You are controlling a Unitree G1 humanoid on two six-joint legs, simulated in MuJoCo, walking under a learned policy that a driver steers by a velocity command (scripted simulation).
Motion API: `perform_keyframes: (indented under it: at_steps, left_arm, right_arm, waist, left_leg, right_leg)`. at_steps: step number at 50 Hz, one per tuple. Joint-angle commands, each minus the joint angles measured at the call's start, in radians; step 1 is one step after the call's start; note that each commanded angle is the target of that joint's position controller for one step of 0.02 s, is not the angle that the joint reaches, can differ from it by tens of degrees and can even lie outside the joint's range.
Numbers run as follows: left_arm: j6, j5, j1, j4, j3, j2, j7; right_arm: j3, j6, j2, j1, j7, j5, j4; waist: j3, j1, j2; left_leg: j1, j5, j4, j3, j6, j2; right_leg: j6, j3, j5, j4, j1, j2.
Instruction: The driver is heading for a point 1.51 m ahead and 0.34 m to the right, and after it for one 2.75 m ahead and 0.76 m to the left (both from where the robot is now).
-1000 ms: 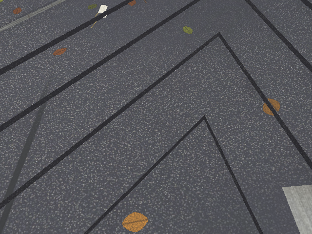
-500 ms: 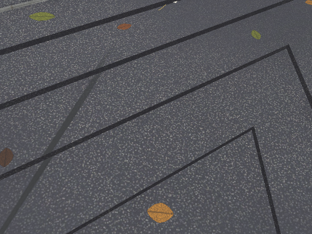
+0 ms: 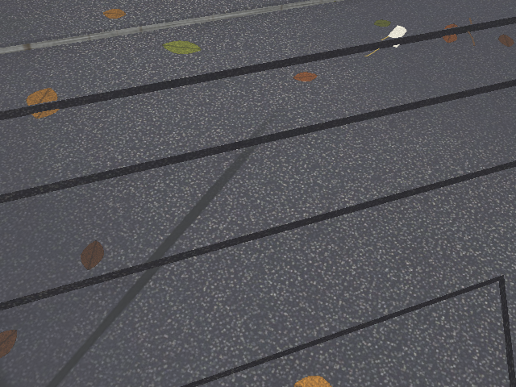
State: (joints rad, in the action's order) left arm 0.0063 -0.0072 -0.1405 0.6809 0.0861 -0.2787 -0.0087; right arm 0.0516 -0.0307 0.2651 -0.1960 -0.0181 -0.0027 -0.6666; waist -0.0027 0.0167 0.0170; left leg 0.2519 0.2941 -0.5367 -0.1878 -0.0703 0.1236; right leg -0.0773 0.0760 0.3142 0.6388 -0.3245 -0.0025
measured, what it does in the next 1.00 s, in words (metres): walks ahead, turning right: right foot, then left foot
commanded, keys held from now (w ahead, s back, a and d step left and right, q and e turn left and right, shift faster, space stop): w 0.28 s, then w+e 0.72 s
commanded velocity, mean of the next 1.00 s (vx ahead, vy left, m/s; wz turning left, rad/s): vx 0.42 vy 0.00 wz -0.25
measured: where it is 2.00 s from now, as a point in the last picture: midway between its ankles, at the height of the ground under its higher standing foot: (330, 251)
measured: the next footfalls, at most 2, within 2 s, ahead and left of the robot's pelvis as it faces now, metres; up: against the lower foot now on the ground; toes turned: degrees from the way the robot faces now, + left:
right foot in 0.04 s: +0.03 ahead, -0.14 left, +0.00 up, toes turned +4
left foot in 0.40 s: +0.26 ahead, +0.13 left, +0.00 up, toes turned -1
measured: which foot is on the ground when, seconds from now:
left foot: down 0.00-0.04, up 0.06-0.38, down 0.40-0.92, up 0.94-1.00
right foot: up 0.00-0.02, down 0.04-0.40, up 0.42-0.82, down 0.84-1.00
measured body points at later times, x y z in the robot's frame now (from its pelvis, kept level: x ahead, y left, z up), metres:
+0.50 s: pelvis +0.17 +0.03 +0.00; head +0.20 +0.05 +0.45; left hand +0.21 +0.31 -0.13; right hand +0.35 -0.23 -0.08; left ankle +0.22 +0.13 -0.74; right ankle +0.04 -0.13 -0.66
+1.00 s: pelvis +0.42 -0.04 -0.02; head +0.47 -0.06 +0.43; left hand +0.69 +0.14 -0.10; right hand +0.38 -0.33 -0.14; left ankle +0.29 +0.14 -0.63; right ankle +0.47 -0.14 -0.74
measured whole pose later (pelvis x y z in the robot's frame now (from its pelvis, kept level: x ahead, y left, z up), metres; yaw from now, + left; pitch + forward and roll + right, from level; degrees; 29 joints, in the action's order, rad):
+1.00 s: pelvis +0.42 -0.04 -0.02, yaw -20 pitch +2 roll +0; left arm 0.03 -0.01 -0.13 0.60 0.06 -0.29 0.04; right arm 0.05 0.08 0.30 -0.31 0.00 -0.02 -0.82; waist -0.08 0.02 -0.01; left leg 0.24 0.48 -1.21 0.02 0.01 -0.06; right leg 0.10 -0.04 0.19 0.61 -0.44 0.06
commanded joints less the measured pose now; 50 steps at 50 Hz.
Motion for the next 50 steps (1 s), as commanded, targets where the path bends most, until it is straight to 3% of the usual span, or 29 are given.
perform_keyframes:
  at_steps: [1, 2, 3, 4, 5, 6, 9, 13, 15, 17, 19, 20, 21, 22, 23, 24, 25, 28, 34, 38, 41, 43, 44, 45, 46, 47, 48, 49, 50]
  left_arm:
    - [0.045, 0.002, 0.011, -0.076, 0.011, -0.055, 0.018]
    - [0.054, 0.007, -0.053, -0.071, 0.016, -0.088, 0.013]
    - [0.058, 0.016, -0.124, -0.050, 0.039, -0.183, 0.011]
    - [0.062, 0.015, -0.207, -0.018, 0.058, -0.215, 0.021]
    - [0.070, 0.004, -0.237, -0.011, 0.051, -0.180, 0.022]
    - [0.074, -0.003, -0.228, -0.008, 0.042, -0.158, 0.016]
    - [0.074, -0.008, -0.191, -0.015, 0.028, -0.127, 0.005]
    - [0.066, -0.012, -0.192, 0.001, 0.033, -0.141, 0.008]
    - [0.063, -0.024, -0.234, 0.015, 0.037, -0.162, 0.013]
    - [0.058, -0.033, -0.235, 0.019, 0.038, -0.179, 0.014]
    - [0.056, -0.030, -0.218, 0.014, 0.031, -0.176, 0.009]
    - [0.062, -0.022, -0.203, 0.009, 0.016, -0.139, 0.008]
    - [0.068, -0.009, -0.200, -0.031, -0.014, -0.048, 0.005]
    - [0.076, -0.027, -0.269, -0.041, -0.022, -0.029, -0.008]
    - [0.073, -0.048, -0.259, -0.028, 0.004, -0.121, -0.007]
    - [0.070, -0.046, -0.208, -0.036, 0.010, -0.142, -0.003]
    - [0.068, -0.033, -0.182, -0.036, 0.008, -0.127, -0.003]
    - [0.044, -0.028, -0.186, -0.025, 0.006, -0.079, 0.006]
    - [0.030, -0.014, -0.072, -0.079, -0.007, -0.050, 0.014]
    - [0.032, -0.011, 0.057, -0.127, -0.024, -0.025, 0.044]
    - [0.030, -0.015, 0.127, -0.168, -0.023, -0.039, 0.065]
    - [0.026, -0.012, 0.111, -0.178, -0.008, -0.070, 0.070]
    - [0.023, -0.011, 0.066, -0.172, 0.010, -0.107, 0.070]
    - [0.020, -0.014, -0.042, -0.150, 0.029, -0.130, 0.067]
    - [0.011, -0.017, -0.185, -0.113, 0.058, -0.171, 0.050]
    - [0.001, -0.030, -0.292, -0.074, 0.062, -0.226, 0.029]
    - [0.023, 0.000, -0.294, -0.110, 0.061, -0.293, 0.034]
    - [0.034, 0.009, -0.319, -0.090, 0.048, -0.219, 0.036]
    - [0.041, 0.002, -0.283, -0.069, 0.038, -0.190, 0.033]
  right_arm:
    - [0.023, 0.021, 0.121, 0.018, 0.005, -0.005, 0.055]
    - [0.013, 0.032, 0.091, 0.013, 0.006, 0.003, 0.057]
    - [0.003, 0.049, 0.043, -0.032, 0.008, 0.005, 0.069]
    - [0.016, 0.066, 0.093, 0.038, 0.004, -0.019, 0.098]
    - [0.042, 0.074, 0.172, 0.103, 0.000, -0.032, 0.105]
    - [0.047, 0.078, 0.165, 0.103, 0.003, -0.028, 0.097]
    - [0.031, 0.094, 0.101, 0.117, 0.029, -0.010, 0.087]
    - [-0.001, 0.113, 0.019, 0.187, 0.050, -0.005, 0.084]
    - [0.005, 0.116, 0.046, 0.209, 0.054, -0.011, 0.091]
    - [0.016, 0.121, 0.078, 0.183, 0.057, -0.018, 0.089]
    - [0.042, 0.123, 0.125, 0.053, 0.048, -0.015, 0.050]
    - [0.061, 0.124, 0.165, -0.073, 0.035, -0.012, 0.029]
    - [0.083, 0.123, 0.250, -0.234, 0.020, 0.015, 0.014]
    - [0.087, 0.122, 0.280, -0.305, 0.027, 0.022, -0.011]
    - [0.061, 0.126, 0.196, -0.236, 0.029, 0.014, -0.006]
    - [0.048, 0.125, 0.157, -0.166, 0.027, 0.005, -0.001]
    - [0.039, 0.125, 0.131, -0.107, 0.025, 0.009, 0.001]
    - [0.029, 0.140, 0.089, -0.052, 0.022, 0.018, -0.016]
    - [0.041, 0.145, 0.123, -0.053, 0.007, 0.013, -0.071]
    - [0.048, 0.129, 0.159, -0.090, 0.003, 0.005, -0.100]
    - [0.055, 0.113, 0.188, -0.123, 0.004, -0.012, -0.121]
    - [0.064, 0.098, 0.224, -0.134, -0.002, -0.021, -0.124]
    - [0.063, 0.086, 0.222, -0.175, -0.004, -0.017, -0.130]
    - [0.061, 0.079, 0.233, -0.202, -0.007, -0.021, -0.139]
    - [0.056, 0.086, 0.235, -0.188, -0.006, -0.032, -0.130]
    - [0.020, 0.103, 0.120, -0.170, 0.006, 0.019, -0.098]
    - [-0.004, 0.142, 0.091, -0.180, 0.017, -0.001, -0.030]
    - [0.021, 0.167, 0.180, -0.039, 0.024, -0.033, -0.016]
    - [0.011, 0.175, 0.155, 0.003, 0.024, -0.041, 0.017]
  waist:
    - [0.027, -0.027, -0.136]
    - [0.046, -0.043, -0.076]
    - [0.066, -0.005, 0.126]
    - [0.009, -0.055, 0.252]
    - [-0.083, -0.091, 0.188]
    - [-0.102, -0.074, 0.135]
    - [-0.083, -0.064, 0.116]
    - [-0.042, -0.086, 0.139]
    - [-0.033, -0.096, 0.153]
    - [-0.037, -0.062, 0.141]
    - [0.012, 0.018, 0.105]
    - [0.079, 0.085, 0.075]
    - [0.228, 0.146, -0.101]
    - [0.319, 0.123, -0.331]
    - [0.207, 0.104, -0.245]
    - [0.097, 0.080, -0.208]
    - [0.053, 0.054, -0.145]
    - [-0.003, 0.006, -0.134]
    - [-0.064, 0.003, -0.079]
    - [-0.100, 0.048, -0.063]
    - [-0.112, 0.057, -0.064]
    - [-0.061, 0.027, -0.101]
    - [-0.006, 0.004, -0.086]
    - [0.075, -0.060, -0.078]
    - [0.148, -0.142, -0.058]
    - [0.197, -0.139, 0.126]
    - [0.379, -0.097, 0.205]
    - [0.339, -0.180, 0.029]
    - [0.207, -0.144, 0.033]
  left_leg:
    - [0.063, 0.142, 0.146, -0.262, -0.111, -0.189]
    - [0.136, 0.160, 0.045, -0.221, -0.069, -0.156]
    - [0.273, 0.236, -0.153, -0.027, -0.008, -0.022]
    - [0.444, 0.320, -0.296, 0.079, 0.027, -0.007]
    - [0.561, 0.349, -0.446, 0.070, 0.045, -0.068]
    - [0.585, 0.282, -0.504, 0.060, 0.045, -0.104]
    - [0.564, 0.068, -0.447, 0.106, 0.055, -0.164]
    - [0.312, -0.058, -0.178, 0.209, 0.079, -0.133]
    - [0.228, -0.065, -0.103, 0.222, 0.079, -0.118]
    - [0.141, -0.109, -0.019, 0.213, 0.064, -0.109]
    - [-0.076, -0.165, 0.050, 0.219, 0.038, -0.089]
    - [-0.259, -0.171, 0.052, 0.174, 0.013, -0.136]
    - [-0.550, -0.029, 0.100, -0.117, -0.076, -0.370]
    - [-0.585, 0.177, 0.244, -0.493, -0.175, -0.529]
    - [-0.490, 0.300, 0.274, -0.450, -0.163, -0.512]
    - [-0.382, 0.235, 0.285, -0.309, -0.134, -0.480]
    - [-0.301, 0.127, 0.305, -0.216, -0.117, -0.438]
    - [-0.174, -0.137, 0.365, -0.010, -0.101, -0.380]
    - [-0.172, -0.359, 0.399, 0.206, -0.104, -0.374]
    - [-0.199, -0.394, 0.388, 0.304, -0.088, -0.383]
    - [-0.289, -0.543, 0.336, 0.342, -0.067, -0.406]
    - [-0.342, -0.874, 0.214, 0.375, -0.049, -0.400]
    - [-0.366, -1.092, 0.063, 0.391, -0.043, -0.383]
    - [-0.298, -1.160, -0.125, 0.395, -0.024, -0.378]
    - [-0.117, -1.037, -0.338, 0.398, 0.011, -0.345]
    - [0.214, -0.032, -0.664, 0.365, 0.049, -0.242]
    - [0.510, 0.332, -0.970, 0.184, 0.091, -0.084]
    - [0.587, 0.222, -0.989, 0.078, 0.086, -0.144]
    - [0.614, 0.145, -0.926, 0.102, 0.075, -0.180]
  right_leg:
    - [0.058, -0.055, -0.053, -0.212, 0.168, 0.021]
    - [0.103, 0.039, -0.076, -0.227, 0.273, -0.071]
    - [0.202, 0.230, -0.051, -0.259, 0.366, -0.200]
    - [0.338, 0.506, 0.136, -0.386, 0.364, -0.334]
    - [0.376, 0.579, 0.224, -0.426, 0.354, -0.385]
    - [0.354, 0.531, 0.258, -0.427, 0.342, -0.359]
    - [0.283, 0.329, 0.086, -0.463, 0.336, -0.259]
    - [0.250, 0.107, -0.179, -0.457, 0.204, -0.169]
    - [0.256, 0.117, -0.186, -0.446, 0.180, -0.187]
    - [0.246, 0.151, -0.196, -0.420, 0.153, -0.212]
    - [0.207, 0.135, -0.316, -0.317, 0.098, -0.187]
    - [0.170, 0.084, -0.369, -0.149, 0.024, -0.136]
    - [0.095, -0.011, -0.170, 0.201, -0.215, -0.023]
    - [0.078, 0.043, 0.252, 0.466, -0.354, 0.044]
    - [0.087, 0.103, 0.205, 0.596, -0.423, -0.009]
    - [0.101, 0.071, 0.118, 0.607, -0.451, -0.046]
    - [0.104, 0.055, 0.041, 0.582, -0.433, -0.074]
    - [0.095, 0.050, -0.071, 0.547, -0.358, -0.102]
    - [0.055, 0.038, -0.263, 0.337, -0.429, -0.093]
    - [0.079, -0.054, -0.354, 0.143, -0.379, -0.088]
    - [0.126, -0.109, -0.285, 0.053, -0.362, -0.066]
    - [0.164, -0.180, -0.158, 0.022, -0.265, 0.005]
    - [0.186, -0.232, -0.085, 0.024, -0.164, 0.067]
    - [0.217, -0.246, -0.116, -0.037, 0.050, 0.103]
    - [0.260, -0.184, -0.227, -0.125, 0.337, 0.098]
    - [0.329, 0.131, -0.358, -0.119, 0.632, -0.119]
    - [0.557, 0.739, -0.227, -0.261, 0.822, -0.390]
    - [0.508, 0.642, -0.233, -0.319, 0.760, -0.358]
    - [0.462, 0.493, -0.252, -0.317, 0.636, -0.309]
Keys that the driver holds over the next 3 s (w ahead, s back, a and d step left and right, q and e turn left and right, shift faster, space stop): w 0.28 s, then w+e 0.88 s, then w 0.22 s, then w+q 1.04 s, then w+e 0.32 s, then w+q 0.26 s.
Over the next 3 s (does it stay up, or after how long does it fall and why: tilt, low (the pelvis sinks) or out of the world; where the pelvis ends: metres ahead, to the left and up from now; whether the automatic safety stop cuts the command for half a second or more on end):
stays up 1.42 -0.31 0.10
